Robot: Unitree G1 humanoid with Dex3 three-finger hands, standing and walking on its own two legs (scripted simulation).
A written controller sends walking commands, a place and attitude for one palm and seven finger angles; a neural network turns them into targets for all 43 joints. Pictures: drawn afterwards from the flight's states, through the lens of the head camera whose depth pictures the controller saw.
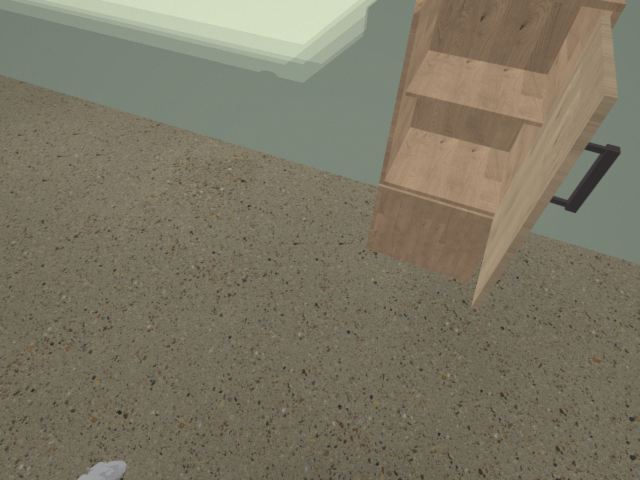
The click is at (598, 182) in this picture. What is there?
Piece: cupboard door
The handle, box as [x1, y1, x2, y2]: [550, 142, 620, 212]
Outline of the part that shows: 619,147 609,144 602,146 589,142 584,149 598,152 600,154 567,200 553,196 550,202 562,205 565,207 565,209 575,212 619,154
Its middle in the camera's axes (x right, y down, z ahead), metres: +0.48 -0.11 +0.71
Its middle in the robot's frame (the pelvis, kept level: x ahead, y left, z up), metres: +0.63 -0.44 +0.04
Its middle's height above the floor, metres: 0.81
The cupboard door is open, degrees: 87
